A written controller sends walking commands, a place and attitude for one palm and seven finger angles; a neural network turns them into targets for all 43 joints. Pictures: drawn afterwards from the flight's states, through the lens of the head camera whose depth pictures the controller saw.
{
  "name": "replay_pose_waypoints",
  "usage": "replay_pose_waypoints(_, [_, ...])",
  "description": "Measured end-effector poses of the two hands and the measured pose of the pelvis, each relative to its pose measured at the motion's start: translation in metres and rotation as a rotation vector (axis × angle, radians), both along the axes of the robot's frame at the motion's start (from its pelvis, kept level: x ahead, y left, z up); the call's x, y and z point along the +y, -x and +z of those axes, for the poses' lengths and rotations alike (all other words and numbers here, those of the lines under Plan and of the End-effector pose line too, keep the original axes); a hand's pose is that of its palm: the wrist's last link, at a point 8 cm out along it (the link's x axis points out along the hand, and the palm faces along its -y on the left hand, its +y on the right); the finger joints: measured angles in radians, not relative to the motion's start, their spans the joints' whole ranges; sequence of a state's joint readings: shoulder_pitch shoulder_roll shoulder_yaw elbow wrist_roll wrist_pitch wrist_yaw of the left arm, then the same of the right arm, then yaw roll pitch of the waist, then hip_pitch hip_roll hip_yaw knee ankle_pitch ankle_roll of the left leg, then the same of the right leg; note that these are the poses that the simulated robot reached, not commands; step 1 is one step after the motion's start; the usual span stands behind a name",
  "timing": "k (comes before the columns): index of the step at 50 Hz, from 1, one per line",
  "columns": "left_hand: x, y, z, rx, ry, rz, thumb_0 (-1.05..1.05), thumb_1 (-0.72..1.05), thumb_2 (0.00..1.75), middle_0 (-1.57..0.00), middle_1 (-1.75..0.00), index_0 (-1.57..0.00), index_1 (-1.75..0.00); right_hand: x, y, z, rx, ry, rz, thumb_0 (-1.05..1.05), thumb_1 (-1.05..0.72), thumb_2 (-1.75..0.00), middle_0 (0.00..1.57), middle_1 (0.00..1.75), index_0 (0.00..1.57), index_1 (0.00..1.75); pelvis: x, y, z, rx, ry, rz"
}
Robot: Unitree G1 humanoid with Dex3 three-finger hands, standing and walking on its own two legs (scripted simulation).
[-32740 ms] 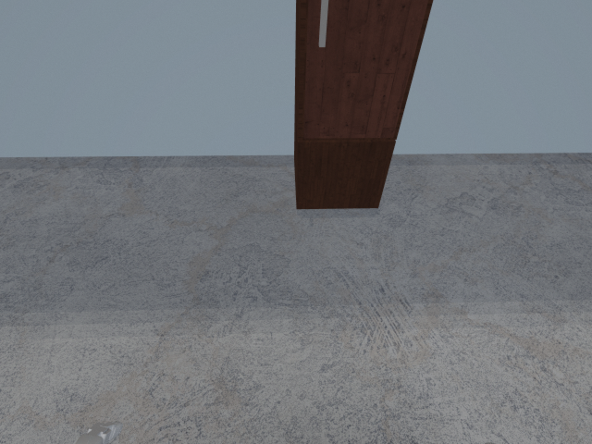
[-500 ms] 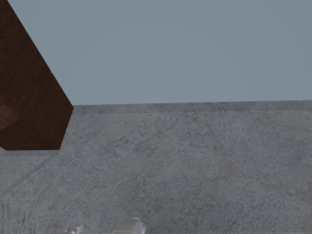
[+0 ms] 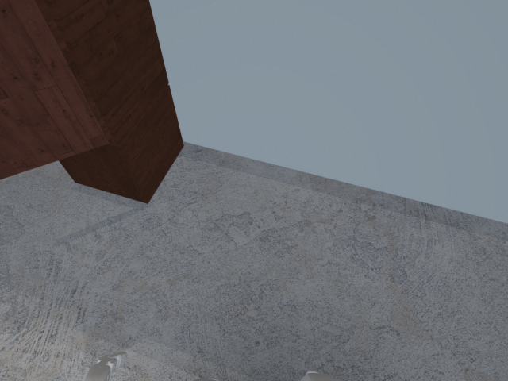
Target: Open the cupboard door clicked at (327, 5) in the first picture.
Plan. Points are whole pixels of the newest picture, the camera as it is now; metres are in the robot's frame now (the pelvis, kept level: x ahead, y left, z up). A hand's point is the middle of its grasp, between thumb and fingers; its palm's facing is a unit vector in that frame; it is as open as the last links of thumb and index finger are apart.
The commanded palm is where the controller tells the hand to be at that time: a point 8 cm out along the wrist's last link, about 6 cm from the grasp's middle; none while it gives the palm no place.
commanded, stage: turn to face it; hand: left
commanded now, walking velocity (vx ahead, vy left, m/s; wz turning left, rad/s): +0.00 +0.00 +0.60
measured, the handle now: out of the picture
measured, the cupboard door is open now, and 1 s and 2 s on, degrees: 46 46 46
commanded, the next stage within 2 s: take the last steps up to it in 0.82 s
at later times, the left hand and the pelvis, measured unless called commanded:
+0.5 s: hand out of the picture +0.00 +0.23 -0.19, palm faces +0.32 -0.92 -0.22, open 7.4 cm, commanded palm none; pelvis +0.01 +0.01 -0.01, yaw +18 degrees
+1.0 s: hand out of the picture -0.02 +0.18 -0.17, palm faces +0.48 -0.85 -0.20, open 7.4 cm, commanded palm none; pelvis +0.02 -0.01 +0.00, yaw +28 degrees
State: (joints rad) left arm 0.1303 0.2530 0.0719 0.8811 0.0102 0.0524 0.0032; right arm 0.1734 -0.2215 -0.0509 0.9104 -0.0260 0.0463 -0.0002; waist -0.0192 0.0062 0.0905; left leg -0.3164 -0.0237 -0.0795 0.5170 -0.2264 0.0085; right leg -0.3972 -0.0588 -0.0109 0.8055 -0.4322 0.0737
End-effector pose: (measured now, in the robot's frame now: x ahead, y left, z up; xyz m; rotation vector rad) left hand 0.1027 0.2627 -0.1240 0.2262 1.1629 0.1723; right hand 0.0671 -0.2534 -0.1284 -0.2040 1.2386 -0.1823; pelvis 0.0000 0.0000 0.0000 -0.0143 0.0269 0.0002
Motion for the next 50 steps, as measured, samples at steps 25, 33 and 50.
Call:
replay_pose_waypoints(25, [0.007, 0.128, -0.032, 0.139, 0.073, 0.356, 0.01, 0.91, 0.90, -0.20, -0.29, -0.20, -0.30, 0.047, -0.115, 0.012, -0.098, 0.042, 0.351, 0.01, -0.91, -0.90, 0.20, 0.30, 0.20, 0.30, 0.011, -0.008, -0.009, -0.010, -0.007, 0.306])
replay_pose_waypoints(33, [0.013, 0.121, -0.008, 0.066, 0.037, 0.407, 0.01, 0.91, 0.90, -0.20, -0.29, -0.19, -0.30, 0.060, -0.105, 0.008, -0.035, 0.001, 0.400, 0.01, -0.90, -0.90, 0.20, 0.30, 0.21, 0.30, 0.007, -0.010, 0.003, -0.010, 0.010, 0.370])
replay_pose_waypoints(50, [-0.045, 0.150, -0.012, 0.065, 0.087, 0.519, 0.01, 0.91, 0.90, -0.20, -0.29, -0.20, -0.30, 0.048, -0.118, -0.003, 0.054, -0.015, 0.459, 0.01, -0.91, -0.90, 0.20, 0.30, 0.20, 0.30, -0.008, -0.020, 0.002, -0.023, -0.037, 0.496])
